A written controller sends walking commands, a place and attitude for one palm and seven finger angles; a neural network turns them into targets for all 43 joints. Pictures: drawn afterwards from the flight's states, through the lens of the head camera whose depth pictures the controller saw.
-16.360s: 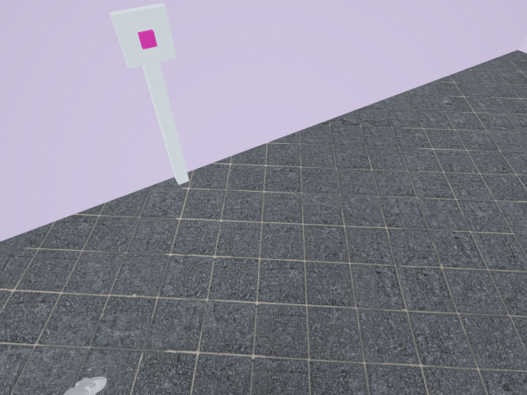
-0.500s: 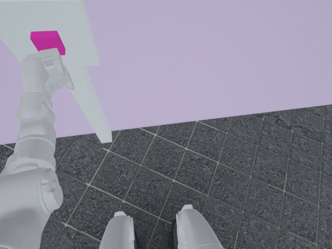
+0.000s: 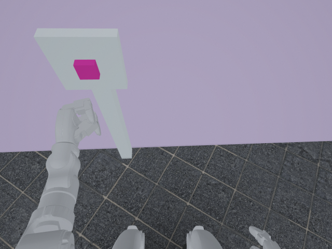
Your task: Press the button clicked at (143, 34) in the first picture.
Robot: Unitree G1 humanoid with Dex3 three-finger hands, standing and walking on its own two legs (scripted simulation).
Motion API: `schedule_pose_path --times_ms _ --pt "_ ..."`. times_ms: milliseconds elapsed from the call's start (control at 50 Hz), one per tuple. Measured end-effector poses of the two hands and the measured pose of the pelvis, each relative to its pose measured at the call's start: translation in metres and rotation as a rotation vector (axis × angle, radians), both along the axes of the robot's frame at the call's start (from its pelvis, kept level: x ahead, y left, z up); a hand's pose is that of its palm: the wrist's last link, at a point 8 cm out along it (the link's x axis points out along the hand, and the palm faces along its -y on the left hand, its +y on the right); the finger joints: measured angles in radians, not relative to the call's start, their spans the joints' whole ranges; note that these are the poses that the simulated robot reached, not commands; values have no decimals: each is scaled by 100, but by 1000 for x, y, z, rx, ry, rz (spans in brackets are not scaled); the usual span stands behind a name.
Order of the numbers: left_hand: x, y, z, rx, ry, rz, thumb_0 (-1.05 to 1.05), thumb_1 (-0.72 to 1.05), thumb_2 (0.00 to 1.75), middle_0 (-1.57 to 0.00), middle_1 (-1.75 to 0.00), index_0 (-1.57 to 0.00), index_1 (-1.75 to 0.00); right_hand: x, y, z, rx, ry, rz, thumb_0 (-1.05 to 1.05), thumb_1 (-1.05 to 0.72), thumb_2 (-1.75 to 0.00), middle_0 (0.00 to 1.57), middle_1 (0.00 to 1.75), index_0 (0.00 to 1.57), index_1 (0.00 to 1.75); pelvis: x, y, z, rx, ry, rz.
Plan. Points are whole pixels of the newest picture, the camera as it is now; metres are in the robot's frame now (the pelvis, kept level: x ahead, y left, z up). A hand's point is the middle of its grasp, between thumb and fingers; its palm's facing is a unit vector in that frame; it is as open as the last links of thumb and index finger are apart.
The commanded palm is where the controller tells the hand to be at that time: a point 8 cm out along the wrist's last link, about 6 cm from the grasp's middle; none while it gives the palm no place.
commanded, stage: draw the hand back to the body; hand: left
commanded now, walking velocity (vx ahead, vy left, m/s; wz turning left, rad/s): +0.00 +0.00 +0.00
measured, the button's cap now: (87, 68) +0.54 +0.21 +0.07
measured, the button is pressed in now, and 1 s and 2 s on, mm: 0 0 0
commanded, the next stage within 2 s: step back with the hand held close in 1.56 s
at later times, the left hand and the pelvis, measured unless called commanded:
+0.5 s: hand (73, 138) +0.32 +0.19 +0.10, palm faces +0.07 -1.00 -0.05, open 3.1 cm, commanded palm +0.28 +0.24 +0.12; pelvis -0.01 -0.01 +0.03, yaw +0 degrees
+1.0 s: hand (10, 169) +0.24 +0.22 +0.18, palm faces +0.34 -0.88 -0.34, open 3.1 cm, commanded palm +0.19 +0.26 +0.21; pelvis +0.02 -0.01 +0.08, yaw +1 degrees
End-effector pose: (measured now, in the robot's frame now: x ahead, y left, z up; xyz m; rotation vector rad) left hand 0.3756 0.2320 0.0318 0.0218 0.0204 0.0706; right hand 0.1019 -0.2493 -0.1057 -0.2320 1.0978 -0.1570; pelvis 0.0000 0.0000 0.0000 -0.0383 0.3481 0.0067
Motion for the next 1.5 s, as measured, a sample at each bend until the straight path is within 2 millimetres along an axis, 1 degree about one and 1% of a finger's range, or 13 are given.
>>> schedule_pose_path --times_ms 80,180,320,420,500,600,700,800,900,980,1120,1340,1500 --pt "0 2 3 3 -15 4 1 90 90 -130 -150 -130 -150 1 -2 -3 -6 -18 7 1 -90 -90 20 30 20 30 -5 -3 -3 1 -5 4" --pt "-3 1 16 11 -37 -14 1 91 90 -130 -150 -130 -150 -8 -5 -2 2 -23 -18 1 -90 -90 20 30 20 30 -9 -4 -2 3 -19 -2" --pt "-36 2 44 17 -25 -6 1 90 90 -130 -150 -130 -150 -21 -4 16 28 -44 -54 1 -90 -90 20 30 20 30 -8 -6 17 13 -81 -9" --pt "-60 6 63 29 -45 10 1 90 90 -130 -150 -130 -150 -15 -5 29 25 -97 -47 1 -90 -90 20 30 20 30 -7 -7 27 15 -126 -3" --pt "-77 8 75 33 -50 2 1 90 90 -130 -150 -130 -150 0 -6 40 20 -161 -29 1 -90 -90 20 30 20 30 -7 -8 33 17 -160 3" --pt "-98 9 91 31 -54 -2 1 90 90 -130 -150 -130 -150 29 -4 56 23 -271 0 2 -90 -90 20 30 20 30 -4 -9 40 21 -200 7" --pt "-120 15 110 204 18 94 1 90 90 -130 -150 -130 -150 60 4 77 21 -351 23 2 -90 -90 20 30 20 30 2 -10 53 31 -257 5" --pt "-142 23 128 273 53 190 1 90 90 -130 -149 -130 -150 88 16 94 27 -407 71 2 -90 -90 20 30 20 30 11 -9 64 34 -310 10" --pt "-160 30 147 299 46 254 1 90 90 -130 -149 -130 -150 108 27 105 40 -437 121 2 -90 -90 20 30 20 30 18 -8 71 35 -351 14" --pt "-172 32 162 320 20 278 1 90 90 -130 -149 -130 -150 116 34 108 55 -449 150 2 -90 -90 20 30 20 30 24 -6 75 35 -372 15" --pt "-192 37 187 372 -21 304 1 90 90 -130 -149 -130 -150 118 41 108 74 -442 168 2 -90 -90 20 30 20 30 28 -5 78 33 -392 12" --pt "-227 44 223 473 -115 342 1 90 90 -130 -149 -131 -150 104 39 105 69 -438 153 2 -90 -90 20 30 20 30 23 -4 78 28 -413 8" --pt "-237 46 215 443 -105 358 1 90 90 -130 -149 -131 -150 92 34 106 47 -438 146 2 -90 -90 20 30 20 30 12 -4 78 28 -428 7"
